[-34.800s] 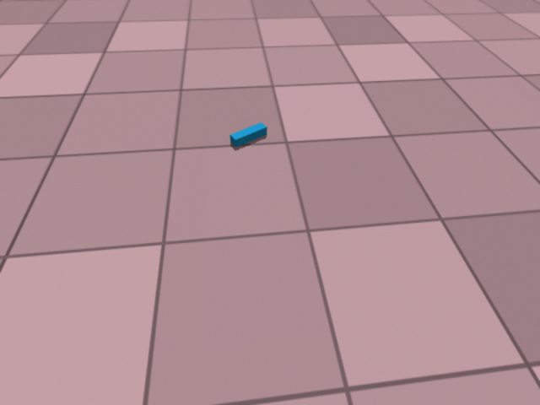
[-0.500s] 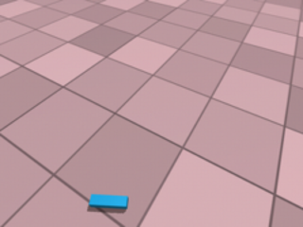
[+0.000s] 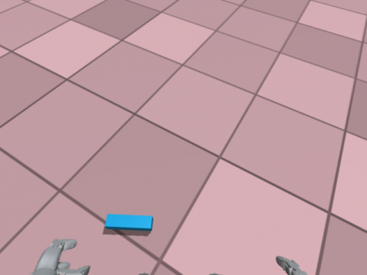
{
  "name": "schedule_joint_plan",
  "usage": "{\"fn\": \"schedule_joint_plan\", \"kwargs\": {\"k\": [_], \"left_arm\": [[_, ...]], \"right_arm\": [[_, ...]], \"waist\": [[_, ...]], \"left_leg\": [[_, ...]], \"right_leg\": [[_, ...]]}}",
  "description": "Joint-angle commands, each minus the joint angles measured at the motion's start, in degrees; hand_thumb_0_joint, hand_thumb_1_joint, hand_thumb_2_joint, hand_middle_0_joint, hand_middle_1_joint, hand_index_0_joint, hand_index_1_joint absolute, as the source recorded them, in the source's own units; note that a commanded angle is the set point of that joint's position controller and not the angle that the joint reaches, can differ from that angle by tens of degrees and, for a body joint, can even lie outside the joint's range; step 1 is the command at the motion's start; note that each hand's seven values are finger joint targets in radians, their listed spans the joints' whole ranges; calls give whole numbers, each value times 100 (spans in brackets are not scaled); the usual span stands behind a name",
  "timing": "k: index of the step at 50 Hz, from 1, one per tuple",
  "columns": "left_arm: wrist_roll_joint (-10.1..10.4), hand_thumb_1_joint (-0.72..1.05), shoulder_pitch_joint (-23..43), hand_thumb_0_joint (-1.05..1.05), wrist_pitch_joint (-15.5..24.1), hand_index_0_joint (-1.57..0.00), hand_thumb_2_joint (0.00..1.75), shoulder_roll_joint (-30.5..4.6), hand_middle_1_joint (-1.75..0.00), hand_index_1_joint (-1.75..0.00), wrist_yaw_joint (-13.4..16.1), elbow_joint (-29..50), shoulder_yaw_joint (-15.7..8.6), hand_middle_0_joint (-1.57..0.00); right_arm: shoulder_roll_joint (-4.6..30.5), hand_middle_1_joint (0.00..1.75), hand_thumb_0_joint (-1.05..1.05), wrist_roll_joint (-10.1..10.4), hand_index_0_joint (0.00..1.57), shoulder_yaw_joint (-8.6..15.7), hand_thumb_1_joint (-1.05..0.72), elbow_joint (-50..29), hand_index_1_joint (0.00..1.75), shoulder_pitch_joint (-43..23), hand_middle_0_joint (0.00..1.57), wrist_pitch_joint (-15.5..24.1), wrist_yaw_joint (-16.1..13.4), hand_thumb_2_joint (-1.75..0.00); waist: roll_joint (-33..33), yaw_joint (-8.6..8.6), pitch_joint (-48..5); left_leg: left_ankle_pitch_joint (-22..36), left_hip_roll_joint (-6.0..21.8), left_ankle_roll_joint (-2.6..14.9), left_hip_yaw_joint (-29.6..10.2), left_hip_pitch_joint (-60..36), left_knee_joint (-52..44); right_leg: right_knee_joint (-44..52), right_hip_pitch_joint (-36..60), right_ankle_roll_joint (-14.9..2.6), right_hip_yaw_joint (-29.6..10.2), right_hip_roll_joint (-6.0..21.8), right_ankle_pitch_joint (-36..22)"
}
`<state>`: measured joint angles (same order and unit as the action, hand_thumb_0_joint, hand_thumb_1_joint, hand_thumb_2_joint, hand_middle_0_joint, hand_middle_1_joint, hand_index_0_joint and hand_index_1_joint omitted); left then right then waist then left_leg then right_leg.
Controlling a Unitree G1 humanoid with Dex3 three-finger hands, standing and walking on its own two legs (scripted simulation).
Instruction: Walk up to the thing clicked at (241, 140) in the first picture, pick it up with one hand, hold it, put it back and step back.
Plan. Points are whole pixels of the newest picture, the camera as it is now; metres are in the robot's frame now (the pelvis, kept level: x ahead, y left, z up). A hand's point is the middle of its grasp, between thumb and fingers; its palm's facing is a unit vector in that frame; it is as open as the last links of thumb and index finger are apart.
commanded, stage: rise first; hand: left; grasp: from above
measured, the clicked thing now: (129, 222) +0.42 +0.24 -0.72
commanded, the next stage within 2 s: none
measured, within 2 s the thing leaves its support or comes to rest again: neither
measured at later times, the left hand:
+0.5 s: hand out of the picture +0.13 +0.26 -0.21, palm faces -0.21 -0.85 -0.48, open 14.2 cm
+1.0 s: hand (95, 254) +0.23 +0.29 -0.40, palm faces -0.45 -0.45 -0.77, open 14.2 cm
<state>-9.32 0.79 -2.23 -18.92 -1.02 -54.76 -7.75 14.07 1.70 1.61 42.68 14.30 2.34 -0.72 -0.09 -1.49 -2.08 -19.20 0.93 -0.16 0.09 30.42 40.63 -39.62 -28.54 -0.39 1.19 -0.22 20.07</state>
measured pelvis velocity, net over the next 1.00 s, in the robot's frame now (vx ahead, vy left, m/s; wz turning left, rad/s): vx -0.07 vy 0.00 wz -0.03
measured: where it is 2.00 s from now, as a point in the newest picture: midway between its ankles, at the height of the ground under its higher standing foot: outside the picture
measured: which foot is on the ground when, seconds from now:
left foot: down 0.00-1.00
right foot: down 0.00-1.00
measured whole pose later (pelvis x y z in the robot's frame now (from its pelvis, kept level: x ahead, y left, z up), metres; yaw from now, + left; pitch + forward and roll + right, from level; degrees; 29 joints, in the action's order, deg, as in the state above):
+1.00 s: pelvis -0.07 +0.00 -0.26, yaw -2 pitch +34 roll -3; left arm -40.4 14.5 7.6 -28.6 5.7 -41.6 -7.0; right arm 17.0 0.2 3.3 37.2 2.5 9.6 2.7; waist 0.9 -0.8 -9.4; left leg -38.5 1.4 -0.1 -2.5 104.9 109.5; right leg -108.4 -102.0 -0.8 3.2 -0.3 40.3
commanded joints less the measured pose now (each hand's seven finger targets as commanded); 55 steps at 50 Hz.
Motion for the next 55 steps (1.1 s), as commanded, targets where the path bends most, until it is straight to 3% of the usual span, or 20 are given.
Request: {"fn": "schedule_joint_plan", "kwargs": {"k": [1,2,6,10,13,19,25,29,31,32,34,35,38,41,45,47,50,51,55], "left_arm": [[-101,-51,-363,0,-274,-8,98,-1000,-108,-107,209,900,-248,-8],[-113,-54,-369,0,-312,-9,97,-897,-108,-107,213,1012,-183,-9],[-267,-56,-332,0,-249,-8,97,-998,-107,-107,223,1803,-301,-8],[-473,-56,-821,0,-199,-7,99,-1111,-107,-107,250,2584,-402,-7],[-580,-58,-1193,0,-326,-8,98,-1036,-108,-108,264,3027,-328,-8],[-682,-55,-1702,0,-612,-8,96,-900,-107,-106,287,3483,-211,-8],[-859,-59,-2007,0,-663,-9,97,-874,-105,-105,309,3786,-206,-9],[-1097,-61,-1387,0,-535,-9,97,-1002,-106,-106,318,3755,-168,-9],[-1363,-61,-992,0,-332,-9,98,-1134,-105,-105,328,3327,-204,-10],[-1477,-61,-708,0,-183,-9,97,-1303,-105,-105,335,3272,-239,-10],[-1752,-61,-373,0,129,-8,100,-1319,-104,-105,364,3087,-159,-10],[-1859,-61,-345,0,285,-8,100,-1398,-105,-106,389,2926,-250,-9],[-2229,-61,99,0,739,-8,101,-1528,-105,-106,500,2988,-92,-9],[-2503,-59,421,0,987,-8,101,-1956,-106,-107,671,2819,-319,-9],[-2979,-61,1215,0,1054,-9,101,-2457,-107,-107,896,2288,-569,-9],[-3151,-61,1588,0,1089,-9,102,-2416,-106,-107,885,1878,-457,-9],[-3391,-61,2350,0,1225,-9,103,-2585,-105,-106,817,1516,-374,-10],[-3513,-61,2588,0,1299,-9,102,-2823,-104,-105,814,1451,-465,-10],[-3911,-60,3514,0,1613,-8,104,-3217,-104,-105,807,1226,-467,-9]], "right_arm": [[988,30,0,22,20,357,-92,-1125,30,-207,20,278,-48,-91],[979,30,0,6,20,352,-93,-1169,30,-163,20,320,-54,-91],[899,30,0,-43,20,376,-91,-1327,30,-82,20,477,-69,-90],[866,30,0,-78,20,409,-89,-1512,30,-92,20,606,-104,-90],[843,30,0,-87,20,400,-91,-1595,30,-99,20,639,-125,-90],[858,30,0,-89,20,394,-91,-1731,30,-200,20,709,-105,-90],[839,30,0,-103,20,377,-92,-1942,30,-356,20,778,-30,-91],[879,30,0,-97,20,361,-94,-1937,30,-467,20,860,5,-91],[917,30,0,-103,20,352,-95,-1872,30,-549,20,925,23,-91],[962,30,0,-120,20,380,-94,-1799,30,-582,20,958,41,-91],[991,30,0,-129,20,404,-94,-1740,30,-587,20,1027,84,-91],[1019,30,0,-126,20,410,-93,-1722,30,-586,20,1045,106,-91],[1123,30,0,-142,20,448,-92,-1571,30,-612,20,1098,181,-91],[1220,30,0,-126,20,501,-92,-1406,30,-639,20,1084,220,-91],[1247,30,0,-118,20,532,-94,-1157,30,-550,20,959,243,-91],[1243,30,0,-122,20,554,-95,-1038,30,-480,20,899,287,-92],[1216,30,0,-155,20,586,-95,-896,30,-373,20,845,328,-92],[1228,30,0,-172,20,603,-94,-845,30,-350,20,833,323,-91],[1246,30,0,-223,20,573,-92,-711,30,-242,20,755,341,-91]], "waist": [[90,146,-993],[12,91,-996],[116,43,-1281],[447,79,-1653],[410,-6,-1906],[364,-35,-2031],[464,46,-2062],[457,-119,-1955],[441,-152,-1958],[508,-129,-2057],[507,-156,-2397],[549,-77,-2534],[786,-45,-3215],[814,23,-3558],[637,93,-3854],[416,87,-4076],[171,26,-4172],[144,102,-4219],[143,-8,-4276]], "left_leg": [[841,-110,30,-49,-132,-47],[736,-120,54,-31,13,109],[668,-115,80,-31,396,712],[755,-84,53,-46,545,1118],[1024,-70,99,-75,594,1416],[1210,-22,101,-192,973,1846],[1090,-16,68,-312,1491,2230],[394,-15,71,-362,2149,2615],[173,-19,78,-405,2566,3007],[148,-24,75,-398,2770,3246],[35,-50,70,-402,3065,3642],[-7,-70,64,-397,3214,3796],[237,-67,41,-420,3346,4324],[270,-76,50,-413,3750,4784],[84,-116,129,-225,4525,5415],[24,-128,176,-165,4853,5748],[-590,-145,216,-83,5580,6108],[-804,-150,218,-32,5816,6235],[-1240,-139,244,-9,6346,6601]], "right_leg": [[12,-98,-122,100,-112,-641],[-96,-230,-101,74,-98,-579],[-700,-758,-84,11,-63,-548],[-1169,-1141,-102,1,-56,-586],[-1346,-1283,-74,-8,-68,-842],[-1806,-1704,-97,61,-104,-787],[-2383,-2326,-132,125,-108,-530],[-2833,-2994,-138,113,-106,-107],[-3273,-3592,-139,108,-109,130],[-3507,-3839,-138,99,-91,173],[-3929,-4304,-130,88,-89,271],[-4114,-4465,-131,75,-77,291],[-4703,-5026,-148,75,-94,133],[-5136,-5437,-154,99,-100,89],[-5395,-5580,-129,68,-127,117],[-5524,-5715,-124,80,-149,179],[-5674,-5797,-102,66,-158,612],[-5723,-5764,-85,33,-161,774],[-5953,-6021,-82,37,-191,1269]]}}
